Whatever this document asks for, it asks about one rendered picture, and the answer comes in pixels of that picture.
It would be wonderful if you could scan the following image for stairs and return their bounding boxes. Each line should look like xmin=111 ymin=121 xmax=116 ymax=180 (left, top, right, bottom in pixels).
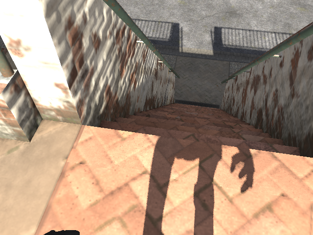
xmin=99 ymin=103 xmax=300 ymax=156

